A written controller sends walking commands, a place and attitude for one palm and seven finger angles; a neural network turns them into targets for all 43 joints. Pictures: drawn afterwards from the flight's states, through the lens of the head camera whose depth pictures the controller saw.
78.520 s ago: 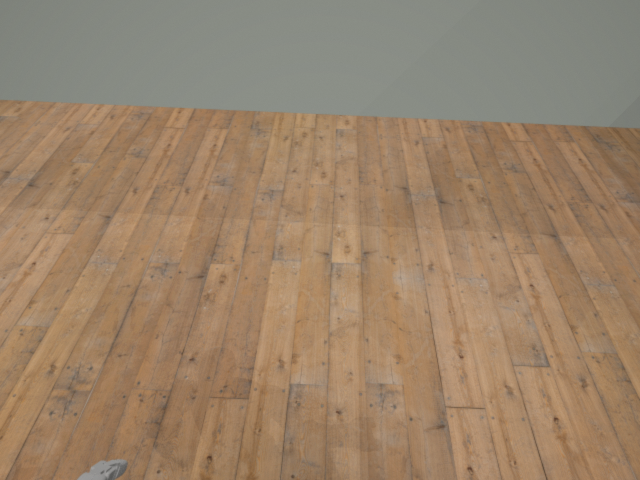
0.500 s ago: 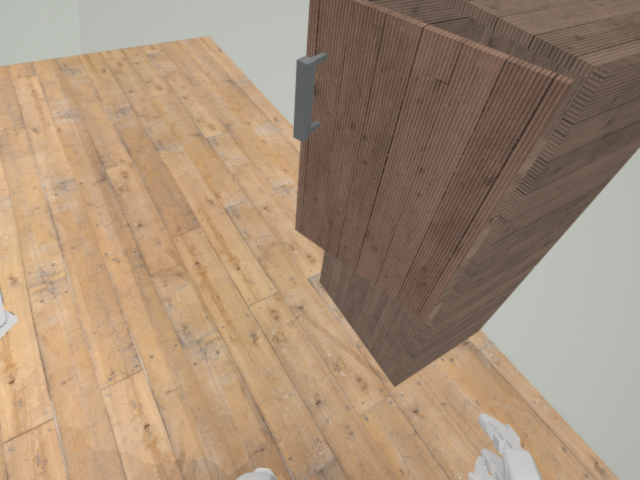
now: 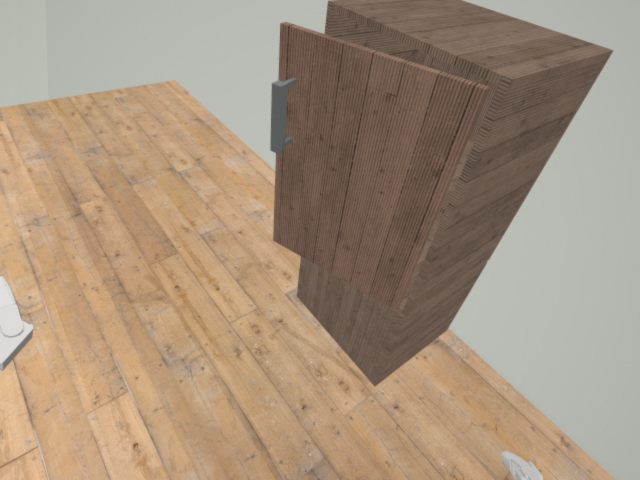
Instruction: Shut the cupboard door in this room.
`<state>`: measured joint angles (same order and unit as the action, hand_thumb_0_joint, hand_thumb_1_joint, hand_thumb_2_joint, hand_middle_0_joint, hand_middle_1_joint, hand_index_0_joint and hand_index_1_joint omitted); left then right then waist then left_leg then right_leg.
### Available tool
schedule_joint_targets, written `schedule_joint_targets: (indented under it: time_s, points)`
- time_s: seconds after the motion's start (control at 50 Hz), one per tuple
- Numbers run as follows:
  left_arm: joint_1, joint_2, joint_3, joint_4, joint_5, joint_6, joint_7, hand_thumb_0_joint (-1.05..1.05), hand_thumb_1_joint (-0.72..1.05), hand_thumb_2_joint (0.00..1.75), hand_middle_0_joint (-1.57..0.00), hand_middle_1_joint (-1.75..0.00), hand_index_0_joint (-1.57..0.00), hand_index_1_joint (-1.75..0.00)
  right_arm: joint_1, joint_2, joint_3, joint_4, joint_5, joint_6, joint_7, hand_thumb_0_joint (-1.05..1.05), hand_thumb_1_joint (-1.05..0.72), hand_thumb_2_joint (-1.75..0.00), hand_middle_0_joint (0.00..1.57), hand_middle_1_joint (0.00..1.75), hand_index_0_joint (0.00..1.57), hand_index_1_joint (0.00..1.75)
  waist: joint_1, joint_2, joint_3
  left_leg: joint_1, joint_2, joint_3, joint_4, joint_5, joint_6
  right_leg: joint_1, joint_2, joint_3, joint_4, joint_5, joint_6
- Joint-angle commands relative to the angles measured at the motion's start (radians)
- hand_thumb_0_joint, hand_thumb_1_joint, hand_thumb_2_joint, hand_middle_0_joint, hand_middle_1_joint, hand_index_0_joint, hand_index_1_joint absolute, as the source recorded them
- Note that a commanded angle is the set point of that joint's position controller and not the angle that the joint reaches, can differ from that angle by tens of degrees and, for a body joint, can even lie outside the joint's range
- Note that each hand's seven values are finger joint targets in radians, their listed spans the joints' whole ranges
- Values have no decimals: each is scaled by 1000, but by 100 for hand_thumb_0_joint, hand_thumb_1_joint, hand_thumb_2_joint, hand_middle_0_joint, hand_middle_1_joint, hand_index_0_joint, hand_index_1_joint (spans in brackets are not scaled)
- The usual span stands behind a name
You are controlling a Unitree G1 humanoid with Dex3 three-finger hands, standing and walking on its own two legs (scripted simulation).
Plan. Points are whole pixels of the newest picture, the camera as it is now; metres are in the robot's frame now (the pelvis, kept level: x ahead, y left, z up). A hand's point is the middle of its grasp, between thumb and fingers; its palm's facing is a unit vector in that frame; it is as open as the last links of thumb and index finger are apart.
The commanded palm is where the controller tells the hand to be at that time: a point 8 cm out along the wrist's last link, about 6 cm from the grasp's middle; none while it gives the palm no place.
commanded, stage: stop stepping back and stand still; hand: left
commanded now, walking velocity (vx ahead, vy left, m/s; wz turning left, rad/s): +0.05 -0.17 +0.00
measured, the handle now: (284, 115) +0.81 +0.11 +0.09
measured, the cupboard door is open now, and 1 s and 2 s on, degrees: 19 19 19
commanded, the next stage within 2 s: let the arm hang, fingers relaxed in 0.88 s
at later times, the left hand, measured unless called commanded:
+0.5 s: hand out of the picture +0.17 +0.30 +0.17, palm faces +0.39 -0.85 -0.36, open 7.5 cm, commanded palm +0.11 +0.34 +0.18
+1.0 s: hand (22, 355) +0.18 +0.28 +0.16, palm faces +0.37 -0.80 -0.48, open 7.4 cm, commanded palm none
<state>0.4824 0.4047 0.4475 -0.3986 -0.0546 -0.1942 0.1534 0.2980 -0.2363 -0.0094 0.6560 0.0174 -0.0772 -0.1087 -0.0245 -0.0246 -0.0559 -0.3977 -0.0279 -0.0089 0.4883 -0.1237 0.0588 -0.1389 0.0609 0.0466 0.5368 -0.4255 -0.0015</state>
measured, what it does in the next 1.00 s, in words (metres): steps on the spot: right foot, then left foot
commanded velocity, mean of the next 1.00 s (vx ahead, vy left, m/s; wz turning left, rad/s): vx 0.04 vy -0.04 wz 0.00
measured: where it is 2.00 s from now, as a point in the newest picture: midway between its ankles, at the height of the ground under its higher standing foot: outside the picture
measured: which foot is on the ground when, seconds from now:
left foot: down 0.00-0.14, up 0.16-0.30, down 0.32-1.00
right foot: up 0.00-0.10, down 0.12-0.32, up 0.34-0.66, down 0.68-1.00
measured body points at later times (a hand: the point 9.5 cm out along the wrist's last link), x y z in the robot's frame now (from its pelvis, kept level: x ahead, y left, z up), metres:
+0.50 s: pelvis -0.04 +0.04 +0.01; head -0.06 +0.09 +0.45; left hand +0.15 +0.34 +0.19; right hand +0.09 -0.18 -0.07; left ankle +0.00 +0.12 -0.73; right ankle -0.04 -0.08 -0.69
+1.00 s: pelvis -0.03 +0.02 +0.00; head -0.04 +0.03 +0.45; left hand +0.15 +0.32 +0.19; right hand +0.13 -0.24 -0.07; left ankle +0.00 +0.12 -0.73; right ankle -0.06 -0.08 -0.73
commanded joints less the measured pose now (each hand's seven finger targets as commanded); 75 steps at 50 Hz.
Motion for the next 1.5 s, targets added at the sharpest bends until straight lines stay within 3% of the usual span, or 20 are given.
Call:
schedule_joint_targets:
  time_s: [0.0,0.06,0.1,0.14,0.18,0.26,0.28,0.3,0.34,0.4,0.48,0.62,0.74,0.94,0.96,1.04,1.1,1.22,1.3,1.48]
  points:
    - [-61,209,54,-429,7,-76,-3,0,90,90,-20,-30,-20,-30,-155,-95,-19,-197,-18,-116,15,0,-90,-90,20,30,20,30,37,261,-78,69,181,-253,-422,-552,-74,59,59,-64,-35,-14,-10]
    - [89,261,118,-437,8,-47,-3,0,90,90,-20,-30,-20,-30,-129,-89,-26,-187,-33,-102,31,0,-90,-90,20,30,20,30,34,229,-123,64,95,-95,-295,-416,-100,120,24,-77,-167,-2,-24]
    - [96,261,135,-406,-5,-36,-10,0,90,90,-20,-30,-20,-30,-120,-75,-33,-169,-43,-63,40,0,-90,-90,20,30,20,30,20,61,-104,174,23,20,19,-256,-87,-86,-124,29,-306,-70,-78]
    - [60,231,131,-335,-22,-13,1,0,90,90,-20,-30,-20,-30,-117,-80,-54,-146,-34,-27,30,0,-90,-90,20,30,20,30,15,-157,-27,179,-2,-7,436,-226,-92,-387,-317,269,-413,-393,-212]
    - [-32,202,102,-281,-18,-5,18,0,90,90,-20,-30,-20,-30,-120,-88,-40,-143,-24,-6,29,0,-90,-90,20,30,20,30,-14,-130,110,-42,61,-55,554,-251,-70,-373,-368,304,-392,-386,-250]
    - [-262,166,7,-208,18,-15,34,0,90,90,-20,-30,-20,-30,-158,-91,-15,-134,-17,-35,7,0,-90,-90,20,30,20,30,-17,48,150,136,72,44,59,-292,-33,-333,-228,55,-164,-276,-133]
    - [-262,163,-2,-227,20,-17,36,0,90,90,-20,-30,-20,-30,-142,-116,-16,-144,-15,-51,0,0,-90,-90,20,30,20,30,-11,201,139,166,134,-112,-124,-389,0,-329,-125,-21,35,-179,-86]
    - [-270,146,-16,-285,17,-29,38,0,90,90,-20,-30,-20,-30,-137,-125,-14,-168,-7,-66,3,0,-90,-90,20,30,20,30,-15,395,113,243,300,-447,-270,-439,65,-415,-18,-106,256,-116,-19]
    - [-167,209,48,-286,15,-40,24,0,90,90,-20,-30,-20,-30,-166,-79,-5,-164,-23,-89,19,0,-90,-90,20,30,20,30,2,232,55,160,360,-598,-379,-602,84,-371,-37,9,449,-62,-13]
    - [-32,203,68,-404,16,-43,7,0,90,90,-20,-30,-20,-30,-186,-60,-2,-158,-30,-95,48,0,-90,-90,20,30,20,30,22,133,34,108,320,-395,-359,-469,62,-287,-57,-5,371,52,-3]
    - [56,207,98,-396,23,-40,12,0,90,90,-20,-30,-20,-30,-160,-66,2,-150,-39,-83,49,0,-90,-90,20,30,20,30,18,291,34,49,255,-188,-354,-373,20,-123,-18,-96,165,93,9]
    - [1,205,97,-226,17,-30,8,0,90,90,-20,-30,-20,-30,-126,-79,-11,-161,-26,-75,22,0,-90,-90,20,30,20,30,10,143,-9,54,174,-75,-180,-125,-36,111,-53,-58,-197,277,0]
    - [47,196,76,-314,6,-34,14,0,90,90,-20,-30,-20,-30,-139,-76,-23,-191,3,-56,30,0,-90,-90,20,30,20,30,20,-27,-199,193,102,0,50,296,-47,117,-167,31,-77,872,-13]
    - [44,208,112,-225,1,-49,24,0,90,90,-20,-30,-20,-30,-167,-81,-20,-206,-2,-3,7,0,-90,-90,20,30,20,30,16,63,-10,137,91,-29,4,46,-43,-96,-168,71,-177,349,-27]
    - [-27,-38,-376,485,63,73,-104,0,90,90,-20,-30,-20,-30,-246,-139,-39,-14,-2,-89,105,0,-90,-90,20,30,20,30,-16,77,69,136,132,-52,127,229,-49,-245,-198,-57,-50,364,-47]
    - [-144,-28,-359,645,86,198,-154,0,90,90,-20,-30,-20,-30,-174,-182,-31,21,-32,20,110,0,-90,-90,20,30,20,30,31,-50,59,-26,157,-150,20,38,6,-172,-141,-20,-32,122,-40]
    - [-205,-16,-377,830,90,195,-148,0,90,90,-20,-30,-20,-30,-137,-147,-24,63,-44,49,108,0,-90,-90,20,30,20,30,8,-184,16,84,75,-92,114,25,-21,-206,-230,69,-127,172,-99]
    - [-213,-60,-408,1162,75,210,-128,0,90,90,-20,-30,-20,-30,-90,-103,-4,185,-48,78,96,0,-90,-90,20,30,20,30,17,160,34,86,121,-160,-62,9,-5,-101,-147,3,-89,108,-53]
    - [-117,-106,-397,1324,74,209,-130,0,90,90,-20,-30,-20,-30,-58,-67,-10,257,-45,86,81,0,-90,-90,20,30,20,30,39,229,49,11,115,-178,-169,-255,-4,-7,-129,-16,-132,78,-55]
    - [-34,-146,-413,1492,74,195,-126,0,90,90,-20,-30,-20,-30,75,-26,-23,379,-33,89,70,0,-90,-90,20,30,20,30,19,33,117,77,109,-146,-180,-271,-6,-89,-145,-6,-212,24,-59]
